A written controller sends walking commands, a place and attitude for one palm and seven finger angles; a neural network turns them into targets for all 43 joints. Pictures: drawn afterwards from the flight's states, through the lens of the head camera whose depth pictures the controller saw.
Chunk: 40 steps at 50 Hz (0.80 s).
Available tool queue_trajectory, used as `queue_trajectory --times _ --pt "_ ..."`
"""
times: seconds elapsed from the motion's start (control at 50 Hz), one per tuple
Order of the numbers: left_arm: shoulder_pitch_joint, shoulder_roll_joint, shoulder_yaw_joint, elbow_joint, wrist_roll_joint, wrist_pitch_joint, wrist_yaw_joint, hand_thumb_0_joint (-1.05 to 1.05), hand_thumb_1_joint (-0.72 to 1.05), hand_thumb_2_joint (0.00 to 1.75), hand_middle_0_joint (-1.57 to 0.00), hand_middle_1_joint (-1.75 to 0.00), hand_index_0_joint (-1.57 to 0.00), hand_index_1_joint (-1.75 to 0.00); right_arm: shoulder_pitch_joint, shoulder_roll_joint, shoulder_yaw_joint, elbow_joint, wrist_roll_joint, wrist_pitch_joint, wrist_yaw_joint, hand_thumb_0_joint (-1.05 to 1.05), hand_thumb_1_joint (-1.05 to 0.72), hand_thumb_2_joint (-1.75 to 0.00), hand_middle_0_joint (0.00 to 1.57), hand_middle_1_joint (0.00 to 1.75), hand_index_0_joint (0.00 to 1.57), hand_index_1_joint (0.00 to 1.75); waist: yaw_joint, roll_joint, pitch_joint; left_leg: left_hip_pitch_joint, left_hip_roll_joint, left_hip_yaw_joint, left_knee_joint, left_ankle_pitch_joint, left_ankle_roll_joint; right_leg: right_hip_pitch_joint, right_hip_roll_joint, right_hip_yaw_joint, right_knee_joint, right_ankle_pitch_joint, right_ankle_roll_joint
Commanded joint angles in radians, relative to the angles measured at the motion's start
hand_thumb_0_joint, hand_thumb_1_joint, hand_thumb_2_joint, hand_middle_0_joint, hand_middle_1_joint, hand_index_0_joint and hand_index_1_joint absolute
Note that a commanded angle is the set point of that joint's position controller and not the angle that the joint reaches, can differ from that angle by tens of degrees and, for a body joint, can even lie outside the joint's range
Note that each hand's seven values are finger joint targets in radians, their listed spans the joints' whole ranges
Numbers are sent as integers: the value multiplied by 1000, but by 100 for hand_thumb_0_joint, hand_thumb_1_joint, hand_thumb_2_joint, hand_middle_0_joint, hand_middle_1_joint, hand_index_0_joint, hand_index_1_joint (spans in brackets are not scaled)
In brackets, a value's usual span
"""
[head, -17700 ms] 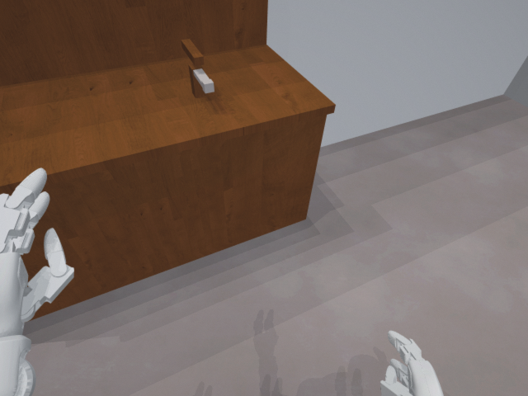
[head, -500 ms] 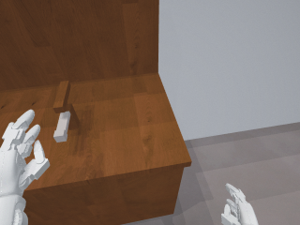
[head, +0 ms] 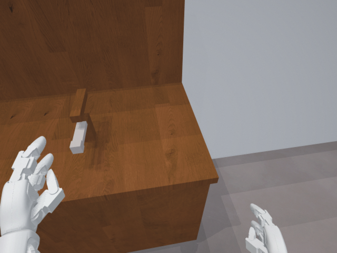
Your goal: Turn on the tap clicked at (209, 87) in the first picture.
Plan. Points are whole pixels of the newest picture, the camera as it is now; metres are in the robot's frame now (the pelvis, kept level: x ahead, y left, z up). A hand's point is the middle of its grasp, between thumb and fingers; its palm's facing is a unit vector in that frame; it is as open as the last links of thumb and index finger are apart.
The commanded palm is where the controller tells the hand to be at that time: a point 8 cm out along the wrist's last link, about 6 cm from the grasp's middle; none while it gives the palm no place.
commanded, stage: turn the palm inward beside the body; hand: left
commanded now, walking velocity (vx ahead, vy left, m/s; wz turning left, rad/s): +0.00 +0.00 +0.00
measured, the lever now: (77, 146) +0.36 +0.31 +0.05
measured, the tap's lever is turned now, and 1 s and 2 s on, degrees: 0 0 0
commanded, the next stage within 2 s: reach beside the lever's end, fingers flat in 0.50 s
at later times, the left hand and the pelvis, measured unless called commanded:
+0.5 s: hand (65, 189) +0.19 +0.22 +0.14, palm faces +0.43 -0.89 -0.13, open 7.4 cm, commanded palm +0.14 +0.26 +0.15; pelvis +0.01 -0.01 +0.00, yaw +0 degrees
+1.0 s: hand (72, 177) +0.22 +0.22 +0.13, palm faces +0.44 -0.89 -0.13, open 7.4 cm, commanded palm +0.17 +0.28 +0.13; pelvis +0.01 -0.01 +0.00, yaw +0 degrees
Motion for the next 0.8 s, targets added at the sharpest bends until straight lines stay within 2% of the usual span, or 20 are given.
queue_trajectory --times 0.0,0.08,0.1,0.18,0.2,0.26,0.28,0.3,0.34,0.38,0.4,0.48,0.5,0.54,0.58,0.6,0.66,0.68,0.74,0.78 --pt "-93 124 79 -243 -1 -62 19 0 90 90 -20 -30 -20 -30 -158 -101 -37 -174 4 -70 -14 0 -90 -90 20 30 20 30 -1 7 -27 131 -16 -3 -115 -1 43 -143 -12 24 -178 66 12" --pt "-76 149 109 -227 -15 -39 16 0 90 90 -20 -30 -20 -30 -156 -107 -39 -159 6 -79 -18 0 -90 -90 20 30 20 30 10 5 -30 133 -17 -5 -115 6 44 -129 -11 29 -192 72 11" --pt "-80 112 74 -233 -18 -35 11 0 90 90 -20 -30 -20 -30 -160 -102 -35 -167 7 -81 -18 0 -90 -90 20 30 20 30 3 3 -27 135 -17 -1 -116 8 43 -132 -15 27 -187 77 12" --pt "-70 156 114 -218 -11 -23 14 0 90 90 -20 -30 -20 -30 -155 -107 -38 -159 4 -82 -19 0 -90 -90 20 30 20 30 12 -6 -11 126 -19 -2 -114 4 45 -135 -13 33 -203 67 14" --pt "-86 115 76 -236 -14 -26 11 0 90 90 -20 -30 -20 -30 -157 -102 -35 -168 6 -82 -18 0 -90 -90 20 30 20 30 4 -16 -17 131 -19 0 -116 10 44 -133 -15 27 -191 74 14" --pt "-90 131 93 -230 -18 -28 14 0 90 90 -20 -30 -20 -30 -154 -108 -38 -166 2 -88 -18 0 -90 -90 20 30 20 30 3 -31 -27 136 -20 5 -104 26 47 -133 -14 34 -199 84 18" --pt "-78 157 123 -225 -13 -28 19 0 90 90 -20 -30 -20 -30 -150 -107 -40 -157 2 -88 -18 0 -90 -90 20 30 20 30 14 -3 -26 136 -20 3 -107 30 45 -126 -13 35 -202 89 14" --pt "-82 107 78 -229 -18 -28 14 0 90 90 -20 -30 -20 -30 -155 -99 -35 -165 3 -88 -16 0 -90 -90 20 30 20 30 2 -8 -19 143 -20 5 -107 35 45 -132 -15 32 -197 98 16" --pt "-75 121 93 -224 -23 -35 11 0 90 90 -20 -30 -20 -30 -150 -106 -40 -164 0 -91 -14 0 -90 -90 20 30 20 30 6 -39 -45 146 -20 7 -97 67 47 -119 -15 36 -194 137 17" --pt "-70 150 117 -227 -14 -37 11 0 90 90 -20 -30 -20 -30 -139 -109 -42 -156 1 -90 -13 0 -90 -90 20 30 20 30 13 3 -46 146 -20 7 -98 81 45 -111 -15 36 -192 152 14" --pt "-73 110 82 -231 -18 -40 8 0 90 90 -20 -30 -20 -30 -142 -103 -39 -163 2 -91 -11 0 -90 -90 20 30 20 30 3 -21 -41 149 -20 8 -98 90 45 -111 -17 32 -184 170 15" --pt "-65 146 116 -231 -11 -43 7 0 90 90 -20 -30 -20 -30 -132 -109 -44 -155 0 -91 -11 0 -90 -90 20 30 20 30 12 4 -54 158 -19 8 -98 117 44 -98 -15 32 -181 202 13" --pt "-69 114 91 -241 -15 -45 6 0 90 90 -20 -30 -20 -30 -134 -104 -41 -164 0 -90 -10 0 -90 -90 20 30 20 30 7 -8 -64 162 -22 11 -97 133 45 -91 -18 31 -172 228 14" --pt "-62 117 97 -226 -17 -49 6 0 90 90 -20 -30 -20 -30 -129 -108 -46 -161 -1 -90 -9 0 -90 -90 20 30 20 30 5 -36 -72 164 -20 15 -89 152 46 -90 -16 29 -170 254 17" --pt "-61 136 116 -219 -13 -49 6 0 90 90 -20 -30 -20 -30 -125 -108 -47 -153 0 -87 -8 0 -90 -90 20 30 20 30 12 -11 -56 162 -19 11 -96 150 43 -87 -14 30 -175 248 13" --pt "-51 105 93 -197 -16 -47 4 0 90 90 -20 -30 -20 -30 -128 -105 -45 -159 2 -85 -10 0 -90 -90 20 30 20 30 6 -42 -40 154 -20 14 -97 140 43 -95 -15 28 -174 242 17" --pt "-101 128 120 -158 -23 -46 -1 0 90 90 -20 -30 -20 -30 -127 -112 -48 -152 1 -77 -16 0 -90 -90 20 30 20 30 1 -62 -37 145 -22 16 -97 133 45 -96 -14 36 -181 240 21" --pt "-91 144 139 -145 -19 -45 1 0 90 90 -20 -30 -20 -30 -130 -110 -50 -144 1 -74 -18 0 -90 -90 20 30 20 30 8 -37 -28 148 -23 18 -98 131 45 -96 -14 42 -192 236 19" --pt "-175 118 98 -146 -14 -64 -1 0 90 90 -20 -30 -20 -30 -134 -107 -46 -146 0 -77 -18 0 -90 -90 20 30 20 30 -8 -10 -41 158 -25 14 -100 117 43 -109 -13 42 -184 208 18" --pt "-183 146 121 -126 -6 -76 5 0 90 90 -20 -30 -20 -30 -129 -111 -47 -134 -3 -80 -18 0 -90 -90 20 30 20 30 -6 -6 -42 159 -25 11 -100 120 44 -106 -12 45 -190 210 16"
